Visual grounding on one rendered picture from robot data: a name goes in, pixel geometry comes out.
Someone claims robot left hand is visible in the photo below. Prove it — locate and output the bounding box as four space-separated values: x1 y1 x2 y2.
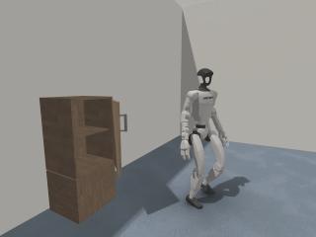
218 130 229 147

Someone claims right robot upper arm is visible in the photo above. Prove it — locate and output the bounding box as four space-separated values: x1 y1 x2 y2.
183 90 198 119

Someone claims robot torso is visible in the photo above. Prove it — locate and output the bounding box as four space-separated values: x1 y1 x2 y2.
191 88 214 140

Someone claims right robot forearm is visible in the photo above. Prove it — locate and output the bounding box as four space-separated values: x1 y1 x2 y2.
181 112 190 140

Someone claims handle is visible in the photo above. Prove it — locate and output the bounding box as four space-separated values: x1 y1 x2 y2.
120 114 127 132

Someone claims left robot forearm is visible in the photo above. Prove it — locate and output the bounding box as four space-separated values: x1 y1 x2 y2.
210 112 223 132

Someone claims right robot foot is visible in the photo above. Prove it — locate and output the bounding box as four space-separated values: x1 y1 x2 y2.
186 194 202 209

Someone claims robot right hand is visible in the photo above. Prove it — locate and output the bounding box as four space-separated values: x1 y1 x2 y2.
180 139 191 160

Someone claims left robot upper arm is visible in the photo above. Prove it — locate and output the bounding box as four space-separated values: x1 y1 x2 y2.
211 90 218 115

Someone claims cupboard door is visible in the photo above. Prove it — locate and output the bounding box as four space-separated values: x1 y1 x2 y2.
111 99 122 178

